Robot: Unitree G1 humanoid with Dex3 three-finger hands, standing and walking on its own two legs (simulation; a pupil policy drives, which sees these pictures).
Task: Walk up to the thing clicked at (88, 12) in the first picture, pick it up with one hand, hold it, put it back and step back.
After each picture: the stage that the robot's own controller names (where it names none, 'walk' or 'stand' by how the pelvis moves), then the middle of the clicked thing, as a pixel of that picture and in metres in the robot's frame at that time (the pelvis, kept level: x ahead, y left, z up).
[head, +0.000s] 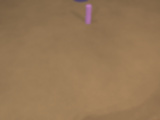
stand; (88, 14) +1.85 -0.10 -0.65
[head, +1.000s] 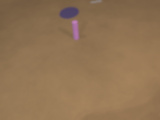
walk; (75, 30) +1.71 +0.19 -0.63
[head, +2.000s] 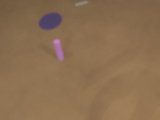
walk; (58, 50) +1.18 +0.33 -0.65
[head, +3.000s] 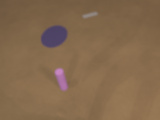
walk; (61, 80) +0.79 +0.27 -0.65
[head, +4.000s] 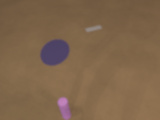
walk; (64, 109) +0.54 +0.20 -0.65
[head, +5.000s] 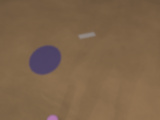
stand; out of the picture +0.41 +0.20 -0.64
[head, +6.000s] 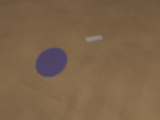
stand; out of the picture +0.38 +0.18 -0.66
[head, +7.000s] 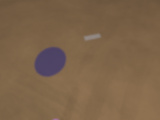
stand; out of the picture +0.39 +0.19 -0.66
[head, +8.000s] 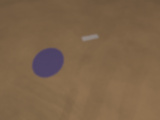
stand; out of the picture +0.38 +0.20 -0.66
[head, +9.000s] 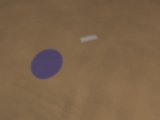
stand; out of the picture +0.37 +0.21 -0.66
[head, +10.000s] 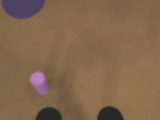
go down; (40, 84) +0.42 +0.20 -0.44
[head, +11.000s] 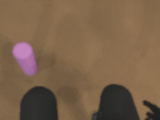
go down; (27, 61) +0.46 +0.22 -0.28
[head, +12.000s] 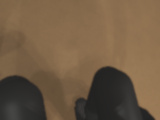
close in; out of the picture +0.44 +0.26 -0.18
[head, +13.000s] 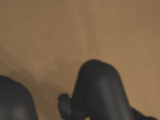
close; out of the picture +0.44 +0.28 -0.16
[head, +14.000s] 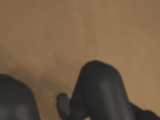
lift; out of the picture +0.42 +0.28 -0.16
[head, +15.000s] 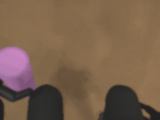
lift; (20, 78) +0.32 +0.21 -0.03
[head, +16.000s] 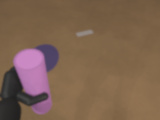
hold; (36, 86) +0.31 +0.15 +0.07
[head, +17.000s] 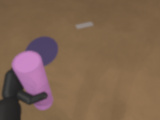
hold; (37, 85) +0.32 +0.16 +0.04
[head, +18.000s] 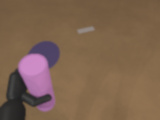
crouch; (40, 87) +0.32 +0.15 +0.05
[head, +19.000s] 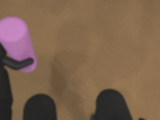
crouch; (21, 50) +0.43 +0.18 -0.05
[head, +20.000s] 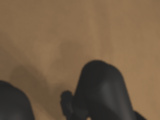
lower; out of the picture +0.43 +0.27 -0.17
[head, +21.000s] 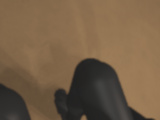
lower; out of the picture +0.45 +0.27 -0.17
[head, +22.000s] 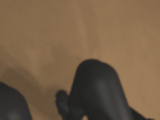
lower; out of the picture +0.44 +0.27 -0.17
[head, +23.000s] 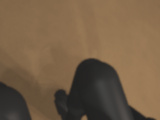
lower; out of the picture +0.44 +0.28 -0.16
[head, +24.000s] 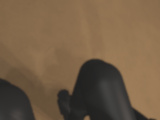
loosen; out of the picture +0.42 +0.27 -0.16
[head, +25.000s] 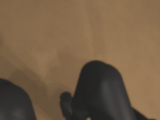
withdraw; out of the picture +0.43 +0.26 -0.17
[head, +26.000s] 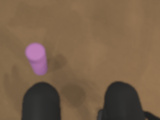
walk; (38, 61) +0.45 +0.20 -0.26
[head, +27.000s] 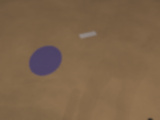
stand; out of the picture +0.37 +0.16 -0.59
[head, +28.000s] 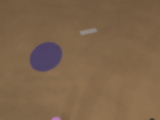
stand; out of the picture +0.39 +0.17 -0.60
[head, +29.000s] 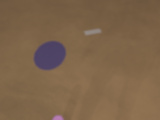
stand; out of the picture +0.39 +0.17 -0.62
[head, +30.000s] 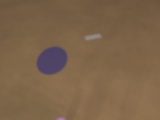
walk; out of the picture +0.41 +0.16 -0.65
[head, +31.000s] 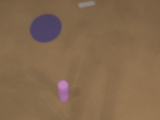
walk; (63, 91) +0.53 +0.12 -0.63
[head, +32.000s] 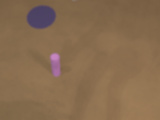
walk; (55, 65) +0.80 +0.19 -0.64
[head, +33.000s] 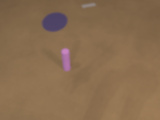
stand; (66, 60) +0.98 +0.19 -0.64
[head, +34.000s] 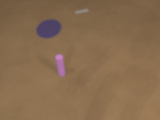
stand; (60, 66) +0.98 +0.22 -0.66
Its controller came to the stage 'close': yes
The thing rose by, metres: 0.68
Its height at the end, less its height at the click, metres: +0.00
